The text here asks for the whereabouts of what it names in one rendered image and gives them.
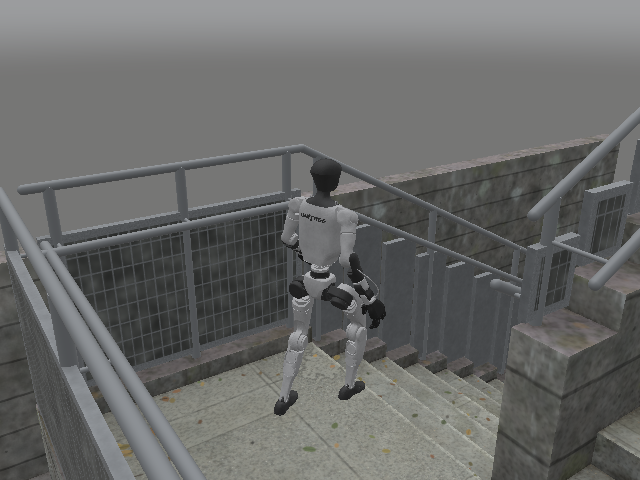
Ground left robot upper arm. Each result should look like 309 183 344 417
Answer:
281 196 309 245

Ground left robot hand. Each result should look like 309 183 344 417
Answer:
298 254 312 265

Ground robot left foot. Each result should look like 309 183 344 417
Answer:
274 390 298 416

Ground right robot upper arm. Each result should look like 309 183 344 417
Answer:
337 206 359 268

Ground left robot thigh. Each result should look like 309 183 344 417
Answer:
289 275 314 352

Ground robot left forearm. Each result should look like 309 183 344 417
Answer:
281 234 302 255

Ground right robot hand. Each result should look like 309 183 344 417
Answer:
361 299 386 329

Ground robot right forearm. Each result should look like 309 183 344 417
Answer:
347 253 376 305

